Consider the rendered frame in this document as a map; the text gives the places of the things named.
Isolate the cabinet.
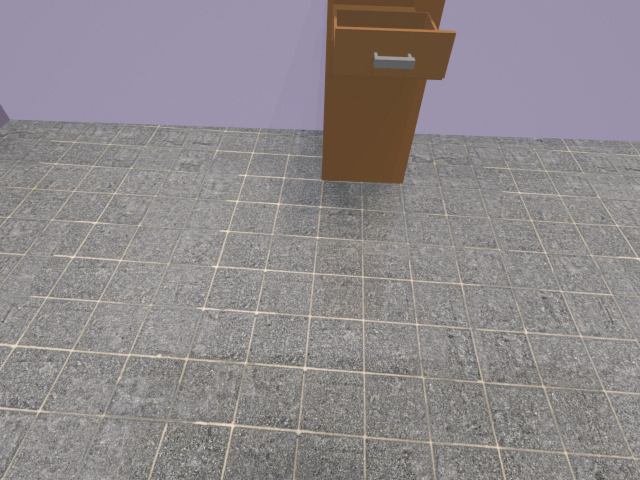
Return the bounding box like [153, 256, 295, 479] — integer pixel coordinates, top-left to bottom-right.
[322, 0, 445, 183]

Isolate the drawer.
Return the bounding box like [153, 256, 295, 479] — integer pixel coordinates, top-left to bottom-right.
[333, 9, 456, 80]

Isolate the handle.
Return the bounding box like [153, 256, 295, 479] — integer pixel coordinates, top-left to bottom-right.
[373, 52, 415, 69]

